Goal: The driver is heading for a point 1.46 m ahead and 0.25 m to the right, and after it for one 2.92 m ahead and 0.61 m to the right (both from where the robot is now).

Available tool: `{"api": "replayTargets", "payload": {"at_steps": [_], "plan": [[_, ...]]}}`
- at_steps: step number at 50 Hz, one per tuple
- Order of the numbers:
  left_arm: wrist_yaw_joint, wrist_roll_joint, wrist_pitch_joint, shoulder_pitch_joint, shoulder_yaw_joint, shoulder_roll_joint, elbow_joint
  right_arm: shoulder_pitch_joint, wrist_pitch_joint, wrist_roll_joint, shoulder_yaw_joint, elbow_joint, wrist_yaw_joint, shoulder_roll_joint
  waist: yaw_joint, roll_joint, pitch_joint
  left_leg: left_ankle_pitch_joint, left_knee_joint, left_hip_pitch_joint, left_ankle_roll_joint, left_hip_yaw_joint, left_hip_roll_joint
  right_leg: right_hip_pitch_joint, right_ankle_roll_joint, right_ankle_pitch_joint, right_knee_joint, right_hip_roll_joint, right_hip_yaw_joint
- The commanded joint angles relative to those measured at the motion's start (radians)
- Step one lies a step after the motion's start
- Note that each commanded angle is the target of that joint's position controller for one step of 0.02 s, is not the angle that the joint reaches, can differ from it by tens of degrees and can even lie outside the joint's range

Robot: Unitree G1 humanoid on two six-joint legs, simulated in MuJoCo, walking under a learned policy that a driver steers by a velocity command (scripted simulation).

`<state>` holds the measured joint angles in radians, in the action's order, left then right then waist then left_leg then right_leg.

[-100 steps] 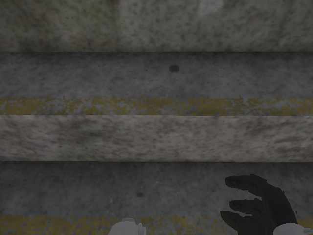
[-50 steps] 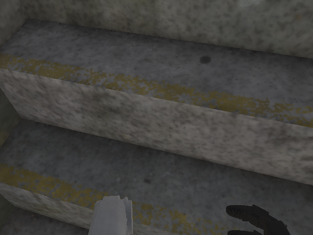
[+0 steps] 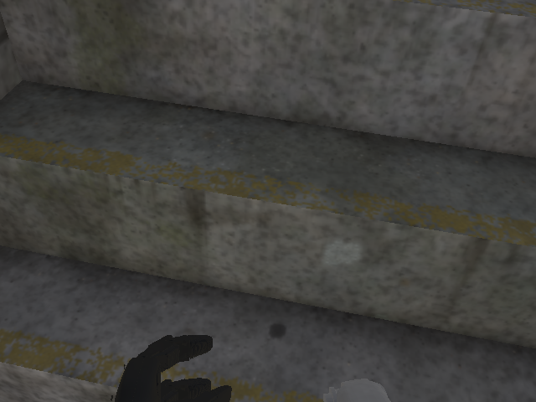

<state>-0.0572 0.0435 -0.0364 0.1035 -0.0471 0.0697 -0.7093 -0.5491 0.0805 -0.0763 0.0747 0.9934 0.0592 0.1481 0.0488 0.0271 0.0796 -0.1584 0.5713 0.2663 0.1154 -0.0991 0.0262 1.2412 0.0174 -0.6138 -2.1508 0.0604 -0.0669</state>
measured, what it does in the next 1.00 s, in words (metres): steps on the spot: right foot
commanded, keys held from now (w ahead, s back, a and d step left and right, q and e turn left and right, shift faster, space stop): no key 0.44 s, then w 0.56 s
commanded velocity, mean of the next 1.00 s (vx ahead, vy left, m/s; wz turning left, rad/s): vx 0.20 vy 0.00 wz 0.00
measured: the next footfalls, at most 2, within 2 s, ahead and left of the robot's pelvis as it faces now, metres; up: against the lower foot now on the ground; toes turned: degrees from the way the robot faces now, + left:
right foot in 0.46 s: -0.08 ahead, -0.19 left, +0.00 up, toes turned -4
left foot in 1.04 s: +0.27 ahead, +0.24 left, +0.24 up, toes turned +7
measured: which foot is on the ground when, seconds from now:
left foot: down 0.00-0.48, up 0.50-1.00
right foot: up 0.00-0.44, down 0.46-1.00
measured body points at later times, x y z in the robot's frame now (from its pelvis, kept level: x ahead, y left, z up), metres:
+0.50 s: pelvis -0.08 -0.06 -0.02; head -0.09 -0.06 +0.43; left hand -0.01 +0.16 -0.17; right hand +0.06 -0.28 -0.13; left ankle -0.01 +0.05 -0.74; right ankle -0.12 -0.19 -0.75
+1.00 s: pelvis +0.04 +0.04 -0.02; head +0.07 +0.06 +0.43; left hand -0.05 +0.27 -0.17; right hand +0.28 -0.09 -0.08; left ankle +0.18 +0.21 -0.46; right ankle -0.12 -0.19 -0.74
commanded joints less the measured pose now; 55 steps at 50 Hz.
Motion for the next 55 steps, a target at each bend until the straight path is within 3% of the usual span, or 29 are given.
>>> {"api": "replayTargets", "payload": {"at_steps": [1,2,3,4,6,7,10,17,21,23,24,25,26,27,28,29,30,32,39,41,44,46,49,50,51,52,53,54,55], "plan": [[0.017,-0.028,0.047,-0.204,-0.054,-0.119,0.025,0.2,-0.003,0.008,-0.022,-0.111,-0.004,0.159,-0.2,0.009,0.015,0.784,-0.126,-0.02,-0.12,0.211,0.252,0.048,0.06,0.156,-0.376,-0.027,-0.058],[0.017,-0.032,0.052,-0.152,-0.071,-0.058,0.046,0.19,-0.029,0.046,-0.077,-0.139,0.01,0.316,-0.159,0.042,-0.023,0.507,-0.276,-0.068,0.004,0.363,0.356,0.07,0.108,0.179,-0.03,-0.172,0.016],[-0.014,-0.028,0.026,0.049,-0.044,0.049,0.049,0.189,-0.082,-0.009,-0.085,-0.159,0.014,0.269,-0.004,-0.002,-0.094,0.126,-0.364,0.081,0.14,0.661,0.437,0.053,0.135,0.403,-0.028,-0.205,-0.036],[-0.059,-0.02,0.007,0.176,-0.015,0.096,0.05,0.114,-0.094,-0.029,-0.065,-0.156,0.042,0.177,0.086,-0.066,-0.138,-0.014,-0.423,0.045,0.15,0.726,0.424,0.134,0.153,0.436,-0.087,-0.183,-0.055],[-0.073,-0.024,-0.002,0.051,-0.01,0.078,0.022,0.13,-0.09,0.012,-0.064,-0.179,0.063,0.204,0.057,0.005,-0.091,-0.301,-0.395,-0.112,0.137,0.638,0.401,0.236,0.143,0.45,-0.134,-0.139,-0.138],[-0.073,-0.029,0.006,0.035,-0.009,0.067,0.004,0.12,-0.082,0.029,-0.067,-0.163,0.064,0.162,0.06,0.006,-0.102,-0.31,-0.377,-0.157,0.123,0.549,0.363,0.267,0.133,0.464,-0.124,-0.124,-0.124],[-0.043,-0.028,0.037,-0.03,0.0,-0.01,-0.032,0.147,-0.066,0.016,-0.042,-0.139,0.034,0.018,0.023,-0.03,-0.034,-0.164,-0.28,-0.13,0.062,0.304,0.246,0.127,0.072,0.552,-0.065,-0.115,-0.129],[-0.059,-0.057,0.001,-0.236,0.025,0.035,-0.154,0.465,-0.084,0.012,-0.073,-0.246,-0.002,0.105,-0.069,0.105,0.031,-0.101,-0.274,0.201,0.114,0.115,0.182,-0.588,0.061,0.667,0.669,-0.169,0.147],[-0.045,-0.023,-0.034,-0.26,0.035,0.08,-0.194,0.33,-0.043,0.076,-0.08,-0.232,0.002,0.074,0.019,0.209,-0.078,-0.308,-0.295,0.05,0.1,0.23,0.21,-0.801,-0.014,0.179,1.591,-0.054,0.216],[-0.004,-0.057,-0.029,-0.305,0.025,0.078,-0.252,0.204,-0.049,0.104,-0.071,-0.204,-0.006,0.005,0.08,0.16,-0.022,-0.32,-0.085,-0.048,0.043,0.245,0.173,-0.903,-0.064,0.255,1.911,-0.119,0.068],[0.01,-0.094,-0.018,-0.352,0.031,0.123,-0.281,0.209,-0.062,0.098,-0.077,-0.188,-0.027,-0.028,0.101,-0.015,0.075,-0.316,0.196,0.145,-0.029,0.153,0.099,-1.13,-0.09,0.719,1.771,-0.209,-0.031],[0.021,-0.103,-0.014,-0.408,0.058,0.175,-0.271,0.207,-0.088,0.107,-0.09,-0.174,-0.047,-0.003,0.039,-0.266,0.071,-0.37,0.385,0.411,-0.1,0.111,0.012,-1.258,-0.231,0.802,1.762,-0.327,-0.184],[0.033,-0.116,0.004,-0.43,0.09,0.264,-0.237,0.228,-0.093,0.135,-0.101,-0.148,-0.043,0.05,-0.067,-0.338,0.064,-0.379,0.795,0.519,-0.138,0.138,-0.014,-1.105,-0.383,0.314,1.868,-0.445,-0.417],[0.024,-0.101,0.016,-0.391,0.102,0.288,-0.218,0.333,-0.088,0.148,-0.118,-0.166,-0.037,0.066,-0.071,-0.268,-0.045,-0.34,1.186,0.687,-0.162,0.241,-0.032,-1.046,-0.394,0.063,1.921,-0.446,-0.436],[0.012,-0.078,0.022,-0.285,0.092,0.27,-0.182,0.398,-0.079,0.135,-0.108,-0.214,-0.029,0.023,-0.02,-0.248,-0.133,-0.284,1.413,0.802,-0.158,0.323,-0.024,-0.965,-0.327,0.043,1.896,-0.43,-0.401],[0.007,-0.056,0.024,-0.288,0.085,0.232,-0.155,0.395,-0.084,0.13,-0.107,-0.23,-0.024,0.056,-0.017,-0.115,-0.195,-0.16,1.313,0.871,-0.159,0.304,-0.049,-0.974,-0.298,-0.021,1.874,-0.362,-0.28],[0.001,-0.06,0.025,-0.361,0.081,0.203,-0.16,0.441,-0.103,0.104,-0.096,-0.257,-0.02,0.043,-0.041,-0.074,-0.196,-0.095,1.305,0.917,-0.156,0.318,-0.047,-1.027,-0.29,0.002,1.864,-0.357,-0.288],[0.001,-0.076,0.035,-0.482,0.083,0.165,-0.173,0.413,-0.136,0.115,-0.093,-0.24,-0.022,0.039,-0.063,-0.092,-0.159,-0.06,1.292,0.992,-0.148,0.3,-0.03,-1.151,-0.293,0.014,1.892,-0.351,-0.252],[-0.02,-0.074,0.048,-0.527,0.121,0.233,-0.178,0.448,-0.129,0.136,-0.041,-0.303,-0.047,-0.032,-0.052,-0.141,-0.149,-0.068,1.428,1.114,-0.18,0.204,0.095,-1.155,-0.281,0.213,2.003,-0.383,-0.086],[-0.025,-0.075,0.055,-0.566,0.119,0.236,-0.203,0.475,-0.13,0.118,-0.034,-0.334,-0.053,-0.015,-0.065,-0.148,-0.126,-0.081,1.477,1.139,-0.181,0.175,0.131,-1.203,-0.258,0.279,2.019,-0.409,-0.071],[-0.023,-0.062,0.065,-0.661,0.118,0.236,-0.268,0.523,-0.134,0.143,-0.004,-0.4,-0.051,-0.076,-0.095,-0.173,-0.222,-0.295,1.719,1.507,-0.171,0.245,0.157,-1.437,-0.236,0.348,2.003,-0.475,-0.107],[-0.015,-0.045,0.074,-0.677,0.124,0.251,-0.275,0.644,-0.161,0.13,0.03,-0.521,-0.059,-0.105,-0.119,-0.171,-0.235,-0.455,1.776,1.718,-0.161,0.282,0.212,-1.582,-0.197,0.337,2.014,-0.518,-0.11],[-0.026,-0.017,0.063,-0.544,0.129,0.264,-0.212,0.775,-0.158,0.075,0.08,-0.64,-0.114,-0.116,-0.089,-0.107,-0.202,-0.207,1.217,1.082,-0.106,0.12,0.285,-1.061,-0.183,0.38,2.242,-0.435,0.021],[-0.019,0.022,0.054,-0.494,0.145,0.378,-0.213,0.797,-0.145,0.099,0.085,-0.681,-0.13,-0.075,-0.027,-0.162,-0.186,-0.431,0.896,0.585,-0.054,-0.039,0.204,-0.78,-0.204,0.629,2.346,-0.369,0.125],[0.012,0.006,0.078,-0.611,0.138,0.363,-0.251,0.645,-0.124,0.127,0.011,-0.609,-0.115,0.026,-0.015,-0.144,-0.039,-0.396,0.903,0.184,-0.04,-0.25,0.034,-0.796,-0.248,1.248,2.167,-0.364,0.142],[0.033,-0.008,0.109,-0.657,0.129,0.386,-0.291,0.312,-0.116,0.122,-0.079,-0.5,-0.087,0.138,0.126,-0.24,0.184,-0.39,0.867,-0.058,0.031,-0.1,-0.063,-0.93,-0.218,2.0,1.85,-0.36,0.112],[0.044,0.02,0.131,-0.625,0.137,0.419,-0.273,0.074,-0.107,0.08,-0.137,-0.442,-0.067,0.269,0.265,-0.128,0.362,-0.522,0.523,-0.291,0.126,0.399,0.09,-0.793,-0.11,1.819,1.465,-0.303,0.022],[0.078,0.022,0.178,-0.634,0.119,0.306,-0.262,-0.067,-0.086,0.031,-0.182,-0.352,-0.025,0.428,0.203,0.329,0.543,-0.911,-0.046,-0.449,0.204,1.127,0.357,-0.689,-0.085,0.936,1.084,-0.123,-0.108],[0.115,0.008,0.179,-0.599,0.138,0.315,-0.298,-0.061,-0.092,0.006,-0.143,-0.308,-0.026,0.403,0.147,0.408,0.614,-1.039,-0.275,-0.325,0.116,1.228,0.358,-0.724,-0.067,0.67,0.541,-0.024,-0.16]]}}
